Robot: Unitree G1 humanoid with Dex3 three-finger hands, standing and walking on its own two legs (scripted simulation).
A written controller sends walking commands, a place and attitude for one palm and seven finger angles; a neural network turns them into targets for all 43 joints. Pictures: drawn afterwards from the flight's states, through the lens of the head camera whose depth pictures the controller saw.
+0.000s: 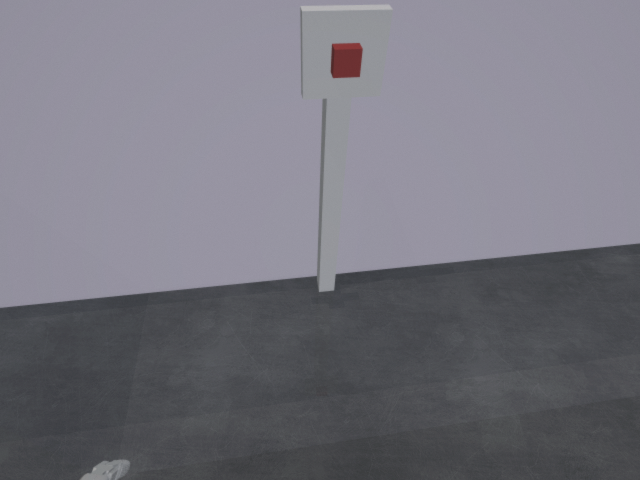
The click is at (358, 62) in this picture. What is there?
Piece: button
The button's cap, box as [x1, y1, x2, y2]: [331, 43, 362, 77]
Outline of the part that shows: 332,44 332,76 359,76 362,50 359,43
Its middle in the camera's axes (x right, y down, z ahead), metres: +0.05 -0.37 +0.80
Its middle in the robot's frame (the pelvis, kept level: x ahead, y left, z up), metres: +0.87 +0.00 +0.13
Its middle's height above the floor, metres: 0.90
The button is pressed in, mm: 0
